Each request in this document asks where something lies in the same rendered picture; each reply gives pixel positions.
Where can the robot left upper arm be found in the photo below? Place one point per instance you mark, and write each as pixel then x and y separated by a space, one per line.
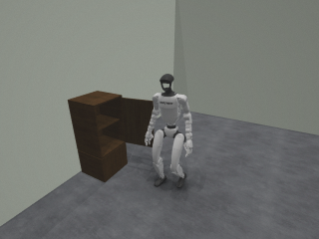
pixel 183 100

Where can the left robot forearm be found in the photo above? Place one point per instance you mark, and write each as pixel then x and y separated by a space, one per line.
pixel 188 127

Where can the robot left shin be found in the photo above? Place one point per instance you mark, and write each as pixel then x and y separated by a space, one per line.
pixel 178 172

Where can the robot right hand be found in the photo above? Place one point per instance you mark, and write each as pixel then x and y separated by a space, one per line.
pixel 148 137

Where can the robot right upper arm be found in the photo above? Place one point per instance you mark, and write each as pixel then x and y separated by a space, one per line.
pixel 156 110

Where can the right robot forearm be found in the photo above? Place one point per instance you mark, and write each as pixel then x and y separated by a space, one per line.
pixel 152 122

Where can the cupboard door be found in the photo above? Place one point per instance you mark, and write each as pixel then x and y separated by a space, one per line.
pixel 137 115

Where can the robot left hand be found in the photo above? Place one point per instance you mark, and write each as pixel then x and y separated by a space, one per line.
pixel 188 147

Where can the left robot foot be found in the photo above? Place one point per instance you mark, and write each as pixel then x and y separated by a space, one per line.
pixel 181 180

